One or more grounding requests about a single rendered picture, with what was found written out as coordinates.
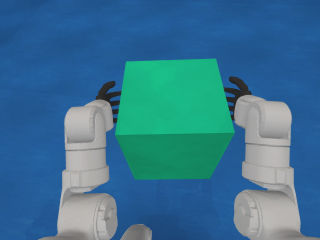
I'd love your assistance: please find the left robot upper arm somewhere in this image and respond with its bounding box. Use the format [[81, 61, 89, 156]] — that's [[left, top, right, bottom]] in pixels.
[[38, 193, 118, 240]]

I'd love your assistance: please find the carton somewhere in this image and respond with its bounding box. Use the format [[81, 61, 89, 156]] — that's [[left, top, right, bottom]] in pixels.
[[115, 58, 235, 180]]

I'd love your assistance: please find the right robot hand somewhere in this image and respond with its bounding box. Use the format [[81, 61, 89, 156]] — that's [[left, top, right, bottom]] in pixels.
[[223, 76, 252, 121]]

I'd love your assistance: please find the left robot hand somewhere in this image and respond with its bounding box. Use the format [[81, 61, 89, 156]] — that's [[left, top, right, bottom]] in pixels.
[[95, 81, 122, 123]]

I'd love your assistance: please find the left robot forearm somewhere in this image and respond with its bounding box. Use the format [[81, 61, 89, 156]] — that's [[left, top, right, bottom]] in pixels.
[[57, 99, 114, 231]]

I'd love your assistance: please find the right robot forearm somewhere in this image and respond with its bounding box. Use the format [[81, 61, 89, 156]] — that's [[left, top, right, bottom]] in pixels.
[[234, 95, 301, 228]]

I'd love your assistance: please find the robot left thigh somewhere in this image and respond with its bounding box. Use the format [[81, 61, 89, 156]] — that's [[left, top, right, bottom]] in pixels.
[[120, 224, 152, 240]]

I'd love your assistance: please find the right robot upper arm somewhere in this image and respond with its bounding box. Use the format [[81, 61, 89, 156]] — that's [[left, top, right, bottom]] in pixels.
[[233, 189, 320, 240]]

